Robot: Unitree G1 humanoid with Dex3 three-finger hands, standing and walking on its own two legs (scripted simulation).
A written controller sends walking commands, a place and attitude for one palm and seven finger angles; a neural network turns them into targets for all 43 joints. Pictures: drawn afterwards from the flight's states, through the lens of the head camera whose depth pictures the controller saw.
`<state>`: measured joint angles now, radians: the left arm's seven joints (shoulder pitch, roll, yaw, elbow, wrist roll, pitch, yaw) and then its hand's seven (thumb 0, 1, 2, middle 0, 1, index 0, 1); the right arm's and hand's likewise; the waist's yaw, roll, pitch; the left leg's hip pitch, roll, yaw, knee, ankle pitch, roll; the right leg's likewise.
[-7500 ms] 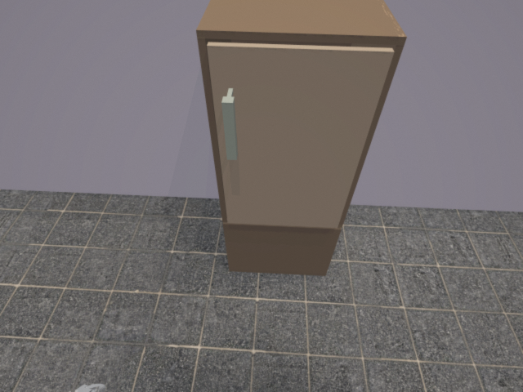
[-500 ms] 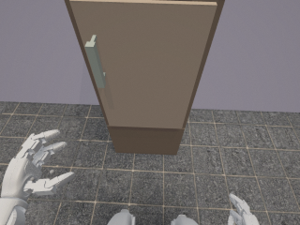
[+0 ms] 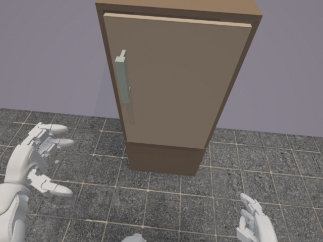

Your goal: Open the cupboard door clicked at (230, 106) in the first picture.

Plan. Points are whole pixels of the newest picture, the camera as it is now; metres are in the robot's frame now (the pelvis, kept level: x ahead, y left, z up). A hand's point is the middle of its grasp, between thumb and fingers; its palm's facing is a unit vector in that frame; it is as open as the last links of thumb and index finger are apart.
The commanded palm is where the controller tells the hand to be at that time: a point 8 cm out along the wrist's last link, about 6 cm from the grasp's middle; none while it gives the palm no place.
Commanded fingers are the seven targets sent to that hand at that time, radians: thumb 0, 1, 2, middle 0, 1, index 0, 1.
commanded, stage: raise the hand with hooked fingers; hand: left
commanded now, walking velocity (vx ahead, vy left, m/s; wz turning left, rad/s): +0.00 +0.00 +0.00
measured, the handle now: (125, 77) +0.56 +0.16 +0.08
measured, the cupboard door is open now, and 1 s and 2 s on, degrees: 0 0 0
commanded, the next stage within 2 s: move the hooked fingers beside the handle in 0.74 s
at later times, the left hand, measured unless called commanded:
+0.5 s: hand (59, 143) +0.30 +0.26 +0.09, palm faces +0.00 -1.00 -0.03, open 14.0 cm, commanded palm +0.27 +0.30 +0.10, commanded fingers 0.00 -0.50 0.30 -0.30 -1.20 -0.30 -1.20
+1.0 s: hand (63, 142) +0.30 +0.25 +0.10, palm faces +0.03 -1.00 -0.02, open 14.0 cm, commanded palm +0.29 +0.29 +0.10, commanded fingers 0.00 -0.50 0.30 -0.30 -1.20 -0.30 -1.20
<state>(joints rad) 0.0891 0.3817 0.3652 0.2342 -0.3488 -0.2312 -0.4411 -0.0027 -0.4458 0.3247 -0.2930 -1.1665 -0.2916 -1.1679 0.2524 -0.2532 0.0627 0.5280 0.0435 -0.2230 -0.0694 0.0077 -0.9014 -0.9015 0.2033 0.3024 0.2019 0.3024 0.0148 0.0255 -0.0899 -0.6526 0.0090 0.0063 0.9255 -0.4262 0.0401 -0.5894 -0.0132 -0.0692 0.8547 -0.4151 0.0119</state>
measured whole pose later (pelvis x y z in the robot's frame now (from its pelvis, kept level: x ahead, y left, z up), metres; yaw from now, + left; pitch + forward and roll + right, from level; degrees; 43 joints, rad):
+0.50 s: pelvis +0.00 -0.01 +0.01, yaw -1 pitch +8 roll -2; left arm -0.05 0.43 0.43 0.40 -0.36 -0.20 -0.50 -0.01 -0.50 0.30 -0.30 -1.20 -0.29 -1.20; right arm 0.30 -0.29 0.04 0.55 0.05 -0.19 -0.08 0.01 -0.90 -0.90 0.20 0.30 0.20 0.30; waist -0.01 0.02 -0.08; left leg -0.58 0.02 0.02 0.83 -0.39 0.03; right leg -0.54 0.00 -0.05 0.78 -0.38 0.00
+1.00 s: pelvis -0.01 -0.02 +0.01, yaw +0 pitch +7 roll -1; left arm -0.15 0.43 0.43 0.53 -0.34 -0.24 -0.51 -0.01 -0.50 0.30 -0.30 -1.20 -0.30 -1.20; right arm 0.27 -0.28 0.05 0.57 0.05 -0.18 -0.10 0.01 -0.90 -0.90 0.20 0.30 0.20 0.30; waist 0.00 0.03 -0.07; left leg -0.59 0.02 0.00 0.84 -0.38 0.01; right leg -0.54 0.00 -0.07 0.80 -0.38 -0.02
